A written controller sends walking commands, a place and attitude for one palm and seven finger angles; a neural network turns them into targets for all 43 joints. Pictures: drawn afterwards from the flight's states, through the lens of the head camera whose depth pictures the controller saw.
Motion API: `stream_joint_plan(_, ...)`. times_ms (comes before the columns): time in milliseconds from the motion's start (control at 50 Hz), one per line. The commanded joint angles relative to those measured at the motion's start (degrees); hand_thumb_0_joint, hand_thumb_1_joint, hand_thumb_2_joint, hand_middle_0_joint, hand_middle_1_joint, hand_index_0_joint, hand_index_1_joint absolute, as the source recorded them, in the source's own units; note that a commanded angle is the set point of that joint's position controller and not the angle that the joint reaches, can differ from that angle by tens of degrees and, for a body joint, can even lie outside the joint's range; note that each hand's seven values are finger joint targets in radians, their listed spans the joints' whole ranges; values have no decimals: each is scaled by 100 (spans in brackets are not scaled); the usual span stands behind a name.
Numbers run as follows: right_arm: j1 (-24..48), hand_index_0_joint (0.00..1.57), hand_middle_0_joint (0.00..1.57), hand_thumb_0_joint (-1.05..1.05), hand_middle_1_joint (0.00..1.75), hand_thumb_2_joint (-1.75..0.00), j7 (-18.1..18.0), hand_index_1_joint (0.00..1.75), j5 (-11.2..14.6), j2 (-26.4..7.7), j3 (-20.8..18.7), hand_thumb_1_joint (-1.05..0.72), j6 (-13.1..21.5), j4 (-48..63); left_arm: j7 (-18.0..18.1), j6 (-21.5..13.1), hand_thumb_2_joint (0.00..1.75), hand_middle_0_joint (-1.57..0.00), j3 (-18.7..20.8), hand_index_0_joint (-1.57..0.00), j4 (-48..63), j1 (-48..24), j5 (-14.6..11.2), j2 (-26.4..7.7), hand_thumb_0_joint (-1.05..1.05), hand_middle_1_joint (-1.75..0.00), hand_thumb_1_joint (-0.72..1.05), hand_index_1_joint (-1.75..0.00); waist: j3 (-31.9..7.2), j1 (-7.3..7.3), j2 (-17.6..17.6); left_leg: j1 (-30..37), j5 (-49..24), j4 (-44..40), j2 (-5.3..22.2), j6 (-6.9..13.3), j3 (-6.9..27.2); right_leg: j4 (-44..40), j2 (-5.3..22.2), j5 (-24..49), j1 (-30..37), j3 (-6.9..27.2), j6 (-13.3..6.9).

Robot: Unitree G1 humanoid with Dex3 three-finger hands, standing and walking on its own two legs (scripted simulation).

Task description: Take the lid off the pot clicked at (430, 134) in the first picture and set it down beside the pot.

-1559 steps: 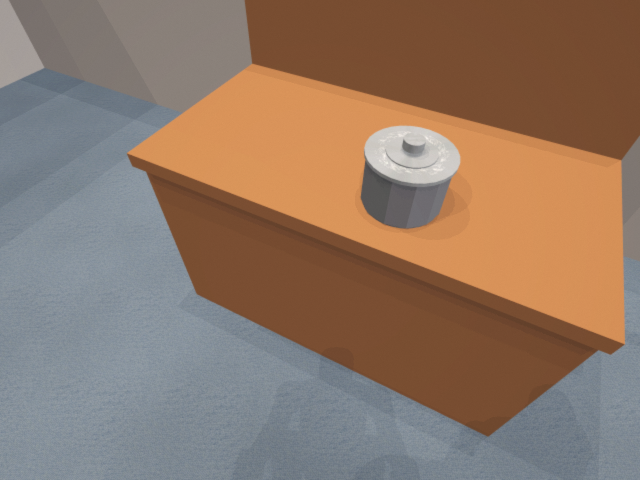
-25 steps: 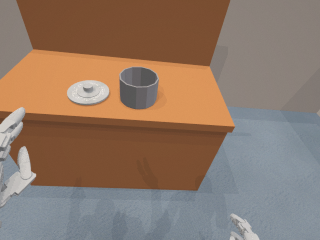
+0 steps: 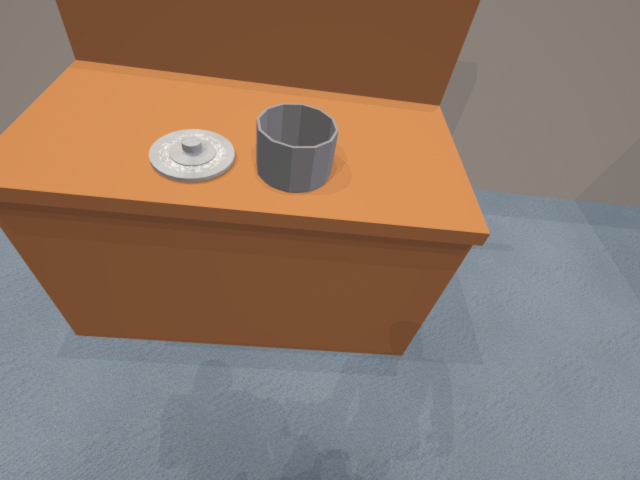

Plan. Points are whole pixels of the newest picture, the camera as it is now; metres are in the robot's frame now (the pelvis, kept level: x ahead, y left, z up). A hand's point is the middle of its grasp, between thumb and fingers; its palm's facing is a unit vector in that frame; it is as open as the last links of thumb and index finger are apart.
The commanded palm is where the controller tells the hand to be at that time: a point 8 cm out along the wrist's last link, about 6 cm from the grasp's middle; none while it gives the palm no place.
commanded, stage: let the arm hang, fingers relaxed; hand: left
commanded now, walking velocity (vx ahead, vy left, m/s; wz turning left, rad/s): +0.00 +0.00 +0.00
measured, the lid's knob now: (191, 144) +0.78 +0.29 -0.06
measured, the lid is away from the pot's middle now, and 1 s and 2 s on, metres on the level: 0.23 0.23 0.23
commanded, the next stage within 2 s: look to check the result in 1.20 s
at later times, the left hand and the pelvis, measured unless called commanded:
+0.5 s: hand out of the picture +0.00 +0.12 -0.17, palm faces +0.04 -0.99 -0.17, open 7.3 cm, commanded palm none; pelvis +0.02 -0.03 +0.01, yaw +1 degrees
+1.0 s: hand out of the picture +0.04 +0.11 -0.17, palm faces +0.05 -0.98 -0.18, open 7.3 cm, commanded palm none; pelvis +0.05 -0.05 +0.01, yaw +1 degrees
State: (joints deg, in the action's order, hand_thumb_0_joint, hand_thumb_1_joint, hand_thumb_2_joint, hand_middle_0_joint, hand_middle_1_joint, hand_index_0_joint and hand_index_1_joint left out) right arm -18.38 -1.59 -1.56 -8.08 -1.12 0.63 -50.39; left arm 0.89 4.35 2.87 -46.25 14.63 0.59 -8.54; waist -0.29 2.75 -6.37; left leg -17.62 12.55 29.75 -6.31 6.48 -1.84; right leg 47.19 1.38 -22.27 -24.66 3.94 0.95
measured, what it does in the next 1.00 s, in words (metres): steps on the spot: right foot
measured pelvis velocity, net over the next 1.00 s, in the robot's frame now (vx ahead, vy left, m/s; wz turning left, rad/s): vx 0.05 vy -0.05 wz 0.01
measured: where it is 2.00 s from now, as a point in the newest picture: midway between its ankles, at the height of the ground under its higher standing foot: outside the picture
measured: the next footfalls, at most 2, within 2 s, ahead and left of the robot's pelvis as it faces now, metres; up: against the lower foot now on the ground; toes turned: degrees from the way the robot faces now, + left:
right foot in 0.08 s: +0.04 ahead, -0.15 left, +0.00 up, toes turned +3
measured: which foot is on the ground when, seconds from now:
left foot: down 0.00-1.00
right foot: up 0.00-0.06, down 0.08-1.00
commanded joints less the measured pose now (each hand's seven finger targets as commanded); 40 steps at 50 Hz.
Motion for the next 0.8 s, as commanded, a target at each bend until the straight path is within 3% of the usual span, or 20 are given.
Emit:
stream_joint_plan(0, 83, 20, 20, 0, 30, -90, -54, 30, 54, -853, -304, -90, 93, 95, 20, -328, 90, -20, 61, -20, -75, 467, 116, -571, 0, -30, 90, -30, -206, -345, 1378, -365, 1216, -1416, 1228, -35, 1432, -1664, -120, 616, 1403, -185, -184)
stream_joint_plan(20, -18, 20, 20, 0, 30, -90, -39, 30, 77, -750, -291, -90, 71, -16, 52, -364, 90, -20, 14, -20, -205, 510, 97, -627, 0, -30, 90, -30, -128, -322, 1434, -288, 1436, -1416, 1093, -137, 1379, -1985, -21, 610, 1433, 16, -293)
stream_joint_plan(60, -216, 20, 20, 0, 30, -90, -5, 30, 109, -573, -271, -90, 66, -185, 93, -438, 90, -20, -58, -20, -462, 597, 51, -695, 0, -30, 90, -30, 35, -258, 1334, 101, 1011, -1318, 978, -225, 1334, -2301, 200, 693, 1169, 241, -488)
stream_joint_plan(80, -304, 20, 20, 0, 30, -90, -10, 30, 106, -550, -269, -90, 66, -287, 96, -485, 90, -20, -88, -20, -607, 555, 44, -633, 0, -30, 90, -30, -88, -188, 1026, 327, 625, -1228, 1052, -223, 1276, -2294, 171, 840, 1147, 248, -495)
stream_joint_plan(100, -337, 20, 20, 0, 30, -90, -24, 30, 118, -530, -283, -90, 29, -347, 111, -492, 90, -20, -117, -20, -706, 452, 38, -583, 0, -30, 90, -30, -26, -147, 458, 420, 556, -1196, 1141, -207, 1293, -2342, 112, 873, 1110, 149, -461)
stream_joint_plan(120, -357, 20, 20, 0, 30, -90, -29, 30, 128, -560, -288, -90, 22, -430, 124, -494, 90, -20, -157, -20, -792, 418, 28, -495, 0, -30, 90, -30, 113, -153, 424, 378, 502, -1167, 1135, -192, 1232, -2461, 165, 912, 1098, 161, -439)
stream_joint_plan(200, -448, 20, 20, 0, 30, -90, -36, 30, 141, -444, -253, -90, 4, -683, 166, -497, 90, -20, -191, -20, -1116, 562, 7, -469, 0, -30, 90, -30, 219, -146, 720, 545, 203, -1149, 1096, -196, 1108, -2534, 210, 1023, 1065, 150, -439)
stream_joint_plan(300, -468, 20, 20, 0, 30, -90, -43, 30, 150, -344, -234, -90, -16, -892, 202, -501, 90, -20, -216, -20, -1401, 697, 8, -390, 0, -30, 90, -30, 425, -175, 375, 464, 158, -1066, 1052, -209, 1004, -2640, 247, 947, 1049, 192, -439)
stream_joint_plan(420, -429, 20, 20, 0, 30, -90, -48, 30, 144, -247, -206, -90, -6, -1084, 222, -523, 90, -20, -211, -20, -1569, 742, 4, -297, 0, -30, 90, -30, 507, -170, 454, 528, -13, -977, 1003, -237, 918, -2656, 270, 952, 973, 227, -456)
stream_joint_plan(480, -446, 20, 20, 0, 30, -90, -68, 30, 141, -234, -198, -90, 45, -1130, 227, -548, 90, -20, -184, -20, -1605, 758, 2, -247, 0, -30, 90, -30, 330, -192, 551, 638, -438, -886, 1016, -234, 867, -2576, 276, 1313, 1161, 197, -451)
stream_joint_plan(580, -422, 20, 20, 0, 30, -90, -92, 30, 137, -189, -187, -90, 65, -1187, 228, -559, 90, -20, -170, -20, -1695, 753, -6, -210, 0, -30, 90, -30, 407, -207, 738, 619, -660, -807, 1015, -252, 807, -2567, 288, 1493, 1226, 211, -460)
stream_joint_plan(780, -443, 20, 20, 0, 30, -90, -112, 30, 141, -169, -181, -90, 56, -1217, 233, -567, 90, -20, -155, -20, -1667, 727, -20, -220, 0, -30, 90, -30, 405, -217, 632, 636, -856, -648, 1021, -284, 721, -2618, 321, 1760, 1376, 206, -459)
